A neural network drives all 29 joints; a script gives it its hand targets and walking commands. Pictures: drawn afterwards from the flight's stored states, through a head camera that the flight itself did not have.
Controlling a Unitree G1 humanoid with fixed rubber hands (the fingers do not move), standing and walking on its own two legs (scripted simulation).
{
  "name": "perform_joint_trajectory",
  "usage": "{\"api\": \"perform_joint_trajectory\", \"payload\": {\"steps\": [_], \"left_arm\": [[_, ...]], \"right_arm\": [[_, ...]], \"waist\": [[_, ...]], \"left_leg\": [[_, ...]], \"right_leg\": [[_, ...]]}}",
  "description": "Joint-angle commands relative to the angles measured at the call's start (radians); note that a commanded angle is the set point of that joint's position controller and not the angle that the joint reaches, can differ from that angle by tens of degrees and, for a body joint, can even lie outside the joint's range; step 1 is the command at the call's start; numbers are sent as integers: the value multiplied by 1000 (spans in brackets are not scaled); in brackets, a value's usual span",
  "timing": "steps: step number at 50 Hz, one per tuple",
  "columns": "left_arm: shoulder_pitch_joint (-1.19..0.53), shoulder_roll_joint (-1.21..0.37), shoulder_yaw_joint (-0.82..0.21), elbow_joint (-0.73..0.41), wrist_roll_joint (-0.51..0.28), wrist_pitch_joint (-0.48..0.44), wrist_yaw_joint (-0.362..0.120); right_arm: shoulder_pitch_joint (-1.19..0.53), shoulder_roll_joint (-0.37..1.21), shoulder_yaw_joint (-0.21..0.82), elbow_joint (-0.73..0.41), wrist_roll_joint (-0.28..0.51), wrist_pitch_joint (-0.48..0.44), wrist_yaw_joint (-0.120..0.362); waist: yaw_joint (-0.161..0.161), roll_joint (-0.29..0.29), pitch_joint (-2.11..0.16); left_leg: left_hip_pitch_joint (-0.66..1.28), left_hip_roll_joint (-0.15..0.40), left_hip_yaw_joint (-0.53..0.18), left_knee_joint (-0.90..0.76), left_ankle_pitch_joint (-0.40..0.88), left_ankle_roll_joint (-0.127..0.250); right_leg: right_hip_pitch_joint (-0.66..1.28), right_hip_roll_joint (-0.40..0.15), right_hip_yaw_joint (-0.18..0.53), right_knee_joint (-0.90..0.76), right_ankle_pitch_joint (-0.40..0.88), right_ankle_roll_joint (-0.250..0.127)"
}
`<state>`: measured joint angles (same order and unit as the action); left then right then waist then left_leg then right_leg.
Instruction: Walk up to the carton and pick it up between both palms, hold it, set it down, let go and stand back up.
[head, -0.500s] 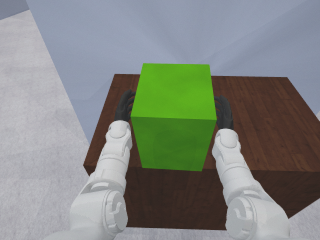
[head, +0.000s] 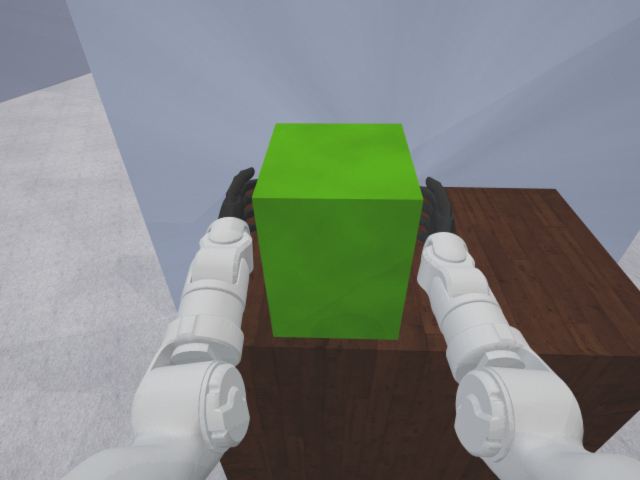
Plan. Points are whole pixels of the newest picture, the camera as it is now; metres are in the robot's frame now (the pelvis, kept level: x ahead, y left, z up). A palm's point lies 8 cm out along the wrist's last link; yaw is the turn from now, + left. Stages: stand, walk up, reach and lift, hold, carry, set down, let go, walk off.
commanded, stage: reach and lift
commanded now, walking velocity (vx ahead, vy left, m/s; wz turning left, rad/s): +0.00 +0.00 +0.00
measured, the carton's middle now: (336, 231) +0.42 +0.01 +0.14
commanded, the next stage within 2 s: hold in 1.32 s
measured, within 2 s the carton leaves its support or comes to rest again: neither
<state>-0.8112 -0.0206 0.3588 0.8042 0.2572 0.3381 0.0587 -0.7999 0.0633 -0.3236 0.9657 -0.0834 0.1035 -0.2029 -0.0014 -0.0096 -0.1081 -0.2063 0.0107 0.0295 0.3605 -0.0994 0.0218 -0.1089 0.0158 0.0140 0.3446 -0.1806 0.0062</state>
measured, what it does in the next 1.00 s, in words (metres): stands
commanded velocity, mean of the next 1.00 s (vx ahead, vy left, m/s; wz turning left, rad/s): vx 0.00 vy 0.00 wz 0.00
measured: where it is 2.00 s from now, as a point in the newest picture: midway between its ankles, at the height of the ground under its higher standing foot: outside the picture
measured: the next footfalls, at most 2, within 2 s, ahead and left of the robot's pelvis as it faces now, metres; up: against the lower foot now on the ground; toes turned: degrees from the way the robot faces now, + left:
none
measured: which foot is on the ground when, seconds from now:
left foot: down 0.00-1.00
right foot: down 0.00-1.00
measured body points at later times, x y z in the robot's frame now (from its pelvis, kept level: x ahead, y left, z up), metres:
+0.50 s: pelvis +0.00 +0.00 +0.00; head -0.07 +0.01 +0.44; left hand +0.40 +0.15 +0.20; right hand +0.40 -0.12 +0.19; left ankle +0.06 +0.11 -0.75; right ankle +0.01 -0.12 -0.75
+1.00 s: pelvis +0.00 +0.00 +0.00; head -0.07 +0.01 +0.44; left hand +0.40 +0.15 +0.21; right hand +0.40 -0.13 +0.21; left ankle +0.06 +0.11 -0.75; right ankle +0.01 -0.12 -0.75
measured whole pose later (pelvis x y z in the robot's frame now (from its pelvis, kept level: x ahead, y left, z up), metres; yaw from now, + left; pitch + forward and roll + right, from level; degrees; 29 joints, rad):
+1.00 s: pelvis +0.00 +0.00 +0.00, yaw +0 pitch -4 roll -1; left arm -0.85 -0.01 0.36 0.59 0.26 0.60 0.06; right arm -0.92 -0.01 -0.15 0.91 0.10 0.30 -0.24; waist -0.04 -0.01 -0.11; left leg -0.20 0.01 0.03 0.36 -0.10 0.02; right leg -0.10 0.02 0.01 0.34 -0.18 0.01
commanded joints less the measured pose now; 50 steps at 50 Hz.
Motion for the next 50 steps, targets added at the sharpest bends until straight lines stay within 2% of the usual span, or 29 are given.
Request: {"api": "perform_joint_trajectory", "payload": {"steps": [1, 2, 5, 6, 8, 10, 11, 12, 14, 15, 18, 21, 22, 23, 24, 29, 30, 31, 33, 34, 36, 37, 38, 40, 42, 43, 47, 49, 50], "left_arm": [[-834, -649, -402, -289, -84, 7, -150], [-845, -653, -410, -324, -88, 18, -141], [-802, -622, -365, -247, -76, 49, -149], [-783, -676, -403, -239, -80, 72, -141], [-833, -692, -455, -336, -127, 73, -130], [-816, -670, -461, -318, -123, 92, -118], [-782, -675, -439, -323, -120, 102, -121], [-791, -683, -471, -340, -130, 114, -117], [-832, -668, -472, -393, -136, 123, -112], [-828, -678, -506, -389, -161, 127, -109], [-762, -660, -440, -320, -130, 160, -122], [-874, -651, -482, -454, -152, 147, -105], [-869, -664, -497, -436, -172, 155, -105], [-856, -654, -493, -452, -176, 152, -110], [-833, -638, -469, -390, -147, 175, -111], [-829, -640, -441, -397, -142, 193, -108], [-847, -654, -476, -414, -151, 199, -105], [-867, -661, -480, -457, -163, 191, -103], [-845, -626, -457, -417, -148, 194, -105], [-874, -636, -480, -438, -169, 197, -100], [-933, -673, -517, -464, -201, 196, -94], [-908, -661, -487, -467, -173, 194, -92], [-884, -660, -509, -471, -190, 198, -90], [-903, -655, -518, -480, -179, 212, -86], [-918, -638, -491, -441, -170, 216, -96], [-921, -665, -493, -466, -169, 216, -92], [-928, -653, -493, -444, -193, 221, -97], [-930, -639, -452, -422, -169, 220, -91], [-891, -636, -480, -446, -168, 226, -93]], "right_arm": [[-962, 560, 369, -293, 91, -53, 142], [-961, 558, 374, -279, 123, -40, 143], [-970, 550, 358, -265, 120, -11, 141], [-1036, 527, 389, -326, 130, -21, 143], [-1062, 553, 427, -381, 174, -15, 134], [-1008, 531, 427, -333, 185, 14, 132], [-1012, 540, 435, -345, 183, 20, 126], [-1109, 553, 479, -460, 214, 9, 124], [-1056, 562, 478, -429, 232, 37, 121], [-1068, 545, 480, -451, 234, 38, 119], [-1069, 536, 462, -439, 244, 66, 111], [-1038, 552, 483, -421, 268, 80, 118], [-1038, 535, 472, -413, 262, 82, 118], [-1048, 565, 494, -459, 272, 83, 112], [-1018, 515, 462, -386, 274, 98, 111], [-1098, 537, 497, -438, 295, 114, 114], [-1105, 518, 494, -465, 294, 109, 113], [-1111, 548, 514, -486, 320, 111, 113], [-1081, 551, 516, -440, 312, 131, 107], [-1141, 556, 527, -498, 312, 122, 106], [-1144, 548, 505, -500, 329, 121, 107], [-1163, 566, 521, -513, 337, 122, 110], [-1142, 550, 538, -525, 345, 125, 106], [-1087, 526, 512, -450, 342, 143, 110], [-1095, 521, 470, -413, 310, 154, 113], [-1090, 520, 458, -418, 323, 149, 115], [-1148, 505, 457, -456, 320, 142, 116], [-1122, 518, 454, -382, 312, 160, 118], [-1075, 501, 462, -396, 315, 157, 118]], "waist": [[-45, -22, -361], [-32, 6, -380], [-35, -16, -266], [-28, 14, -331], [-49, -1, -415], [-60, 32, -355], [-37, 7, -373], [-25, -12, -441], [-30, 10, -414], [-60, 10, -425], [-51, -19, -354], [-57, 37, -399], [-76, 42, -400], [-69, -6, -429], [-80, 35, -370], [-35, 2, -392], [-66, 29, -396], [-40, 27, -450], [-46, 3, -386], [-34, 14, -444], [-68, 40, -464], [-37, 25, -469], [-43, 14, -470], [-62, 67, -428], [-80, 27, -376], [-70, 66, -397], [-71, 31, -439], [-57, 30, -414], [-71, 45, -394]], "left_leg": [[424, -2, 11, -60, 118, -24], [438, -1, 7, -46, 182, -37], [384, -4, 9, -66, 74, -17], [402, -3, 8, -63, 91, -35], [444, -3, -6, -36, 173, -39], [434, 5, -15, -40, 131, -50], [428, -1, -8, -35, 144, -40], [438, -1, -16, -17, 173, -34], [443, -6, -11, -11, 172, -41], [464, -3, -25, -12, 161, -48], [429, -9, -21, -21, 140, -27], [429, -16, -16, -16, 136, -45], [421, -1, -34, -21, 133, -53], [431, -13, -24, -10, 159, -35], [428, -4, -32, -20, 120, -46], [423, -2, -29, -28, 125, -35], [427, -11, -27, -22, 136, -41], [442, -10, -24, -4, 185, -42], [408, -13, -26, -17, 117, -31], [410, -15, -20, -12, 122, -32], [416, -3, -39, -10, 122, -53], [429, -9, -38, -6, 148, -38], [423, -11, -36, 0, 145, -42], [437, -1, -36, -6, 134, -56], [396, 0, -39, -24, 48, -51], [413, 6, -43, -25, 87, -63], [419, 4, -35, -22, 72, -54], [403, 4, -31, -36, 44, -48], [413, 0, -25, -26, 87, -57]], "right_leg": [[29, 40, -102, -118, 48, 26], [21, 50, -97, -115, 87, 21], [-14, 46, -91, -125, 0, 24], [-5, 46, -102, -128, -17, 12], [23, 57, -105, -114, 81, 15], [-9, 58, -104, -118, 36, 8], [7, 55, -95, -124, 28, 11], [18, 64, -102, -118, 50, 13], [7, 60, -92, -116, 51, 20], [-20, 61, -101, -116, 58, 20], [-20, 58, -90, -127, 39, 29], [-27, 58, -91, -114, 44, 31], [-28, 60, -90, -111, 54, 20], [-8, 58, -90, -114, 96, 33], [-40, 59, -92, -118, 48, 27], [-20, 63, -90, -115, 35, 31], [-38, 64, -97, -118, 41, 36], [-11, 65, -87, -113, 79, 38], [-23, 67, -90, -121, 41, 39], [-21, 67, -88, -114, 43, 39], [-43, 68, -89, -107, 40, 30], [-42, 71, -87, -108, 50, 37], [-35, 74, -89, -113, 58, 35], [-62, 73, -86, -113, 44, 26], [-62, 66, -91, -120, -26, 29], [-63, 66, -83, -116, 1, 21], [-60, 64, -84, -124, -8, 22], [-66, 66, -87, -124, -43, 20], [-58, 68, -91, -115, 9, 23]]}}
